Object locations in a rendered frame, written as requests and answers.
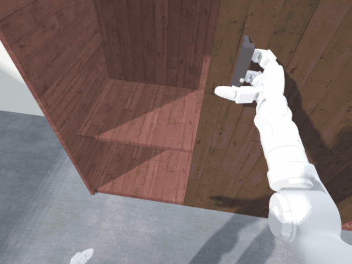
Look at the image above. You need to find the right robot forearm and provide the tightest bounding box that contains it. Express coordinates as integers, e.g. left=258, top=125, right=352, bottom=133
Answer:
left=254, top=92, right=342, bottom=234

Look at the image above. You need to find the robot right hand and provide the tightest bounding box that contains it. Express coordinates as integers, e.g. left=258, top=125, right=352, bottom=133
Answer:
left=214, top=49, right=285, bottom=104

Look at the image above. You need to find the robot right upper arm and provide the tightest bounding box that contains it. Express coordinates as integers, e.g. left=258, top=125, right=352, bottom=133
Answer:
left=268, top=190, right=352, bottom=264

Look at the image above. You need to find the robot left hand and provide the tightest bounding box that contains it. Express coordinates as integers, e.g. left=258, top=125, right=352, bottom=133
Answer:
left=70, top=249, right=94, bottom=264

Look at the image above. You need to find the handle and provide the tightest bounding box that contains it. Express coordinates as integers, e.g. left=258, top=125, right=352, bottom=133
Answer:
left=227, top=35, right=255, bottom=102

